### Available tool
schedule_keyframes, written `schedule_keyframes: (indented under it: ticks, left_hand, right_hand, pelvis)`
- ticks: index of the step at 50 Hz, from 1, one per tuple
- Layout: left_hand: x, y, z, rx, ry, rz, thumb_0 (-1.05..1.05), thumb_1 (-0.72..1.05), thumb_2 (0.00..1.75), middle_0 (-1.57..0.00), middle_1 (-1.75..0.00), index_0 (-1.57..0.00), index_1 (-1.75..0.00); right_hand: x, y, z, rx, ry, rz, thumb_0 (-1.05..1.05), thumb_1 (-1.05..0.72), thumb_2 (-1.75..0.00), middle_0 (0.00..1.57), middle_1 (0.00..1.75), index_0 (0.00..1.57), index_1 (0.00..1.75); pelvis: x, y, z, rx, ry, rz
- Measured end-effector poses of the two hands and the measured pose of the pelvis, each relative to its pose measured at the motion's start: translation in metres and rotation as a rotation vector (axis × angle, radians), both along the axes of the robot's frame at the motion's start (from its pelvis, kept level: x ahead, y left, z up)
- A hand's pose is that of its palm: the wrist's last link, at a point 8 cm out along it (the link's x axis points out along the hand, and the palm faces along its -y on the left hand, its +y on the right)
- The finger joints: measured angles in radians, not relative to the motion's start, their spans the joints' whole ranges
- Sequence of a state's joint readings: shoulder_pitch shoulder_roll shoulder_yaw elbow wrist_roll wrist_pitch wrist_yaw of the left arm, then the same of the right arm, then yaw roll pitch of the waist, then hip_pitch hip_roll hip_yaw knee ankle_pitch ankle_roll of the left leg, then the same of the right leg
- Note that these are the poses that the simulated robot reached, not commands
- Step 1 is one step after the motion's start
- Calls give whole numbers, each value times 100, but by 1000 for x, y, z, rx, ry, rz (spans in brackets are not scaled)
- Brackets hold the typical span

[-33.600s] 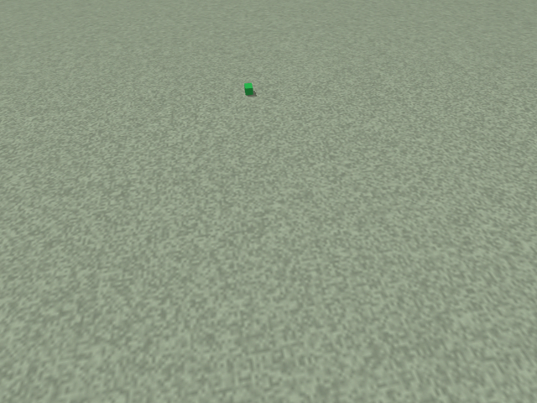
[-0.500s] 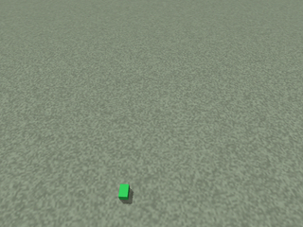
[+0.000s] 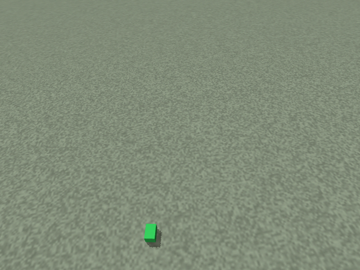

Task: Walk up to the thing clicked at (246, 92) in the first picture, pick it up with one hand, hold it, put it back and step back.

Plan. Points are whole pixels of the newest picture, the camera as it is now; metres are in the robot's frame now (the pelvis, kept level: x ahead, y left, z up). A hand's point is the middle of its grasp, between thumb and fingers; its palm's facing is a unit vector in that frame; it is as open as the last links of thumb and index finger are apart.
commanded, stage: stand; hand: left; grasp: from above
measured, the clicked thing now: (150, 232) +0.49 +0.22 -0.75
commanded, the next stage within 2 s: step back in 1.58 s
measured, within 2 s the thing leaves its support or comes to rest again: neither
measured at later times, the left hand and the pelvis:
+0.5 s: hand out of the picture +0.08 +0.21 -0.16, palm faces +0.01 -0.95 -0.31, open 7.4 cm; pelvis +0.01 -0.02 +0.00, yaw -1 degrees
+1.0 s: hand out of the picture +0.09 +0.20 -0.16, palm faces -0.01 -0.96 -0.29, open 7.4 cm; pelvis +0.02 -0.02 +0.00, yaw -1 degrees
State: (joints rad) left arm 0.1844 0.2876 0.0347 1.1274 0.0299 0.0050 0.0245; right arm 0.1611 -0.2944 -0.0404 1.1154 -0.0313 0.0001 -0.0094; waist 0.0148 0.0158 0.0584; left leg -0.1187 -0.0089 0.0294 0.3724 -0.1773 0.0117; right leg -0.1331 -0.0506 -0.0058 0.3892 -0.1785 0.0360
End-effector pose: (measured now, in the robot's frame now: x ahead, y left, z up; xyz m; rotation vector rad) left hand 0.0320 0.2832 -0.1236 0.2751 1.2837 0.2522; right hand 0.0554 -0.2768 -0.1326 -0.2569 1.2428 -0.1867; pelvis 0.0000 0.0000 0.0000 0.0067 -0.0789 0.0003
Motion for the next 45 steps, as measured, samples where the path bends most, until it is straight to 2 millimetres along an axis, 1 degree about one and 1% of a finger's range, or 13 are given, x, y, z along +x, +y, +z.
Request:
schedule_keyframes:
  ticks: [8,17,24,29,38,45]
  left_hand:
    - [2,-9,0,-6,15,-7,1,90,89,-20,-30,-20,-30]
    - [21,-17,0,-16,-3,-20,1,90,89,-20,-30,-20,-30]
    - [38,-26,0,-30,-16,-33,1,90,89,-20,-30,-20,-30]
    - [45,-33,-1,-41,-18,-39,1,90,89,-20,-30,-20,-30]
    - [49,-44,-5,-62,-7,-43,1,90,89,-20,-30,-20,-30]
    - [50,-42,-5,-60,-10,-43,1,90,89,-20,-30,-20,-30]
  right_hand:
    - [-6,-13,0,-7,26,-6,1,-91,-90,20,30,20,30]
    - [-5,-19,1,-10,42,-8,1,-91,-90,20,30,20,30]
    - [1,-16,-1,5,45,-13,1,-91,-90,20,30,20,30]
    - [4,-11,-4,22,46,-18,1,-91,-90,20,30,20,30]
    - [5,-4,-6,41,58,-30,1,-91,-90,20,30,20,30]
    - [4,-7,-5,31,55,-38,1,-91,-90,20,30,20,30]
  pelvis:
    - [1,-8,1,-3,6,-3]
    - [7,-14,1,-3,13,-6]
    - [13,-17,2,-2,21,-12]
    - [18,-18,2,-1,24,-17]
    - [23,-20,2,-3,30,-22]
    - [23,-19,2,-2,28,-25]
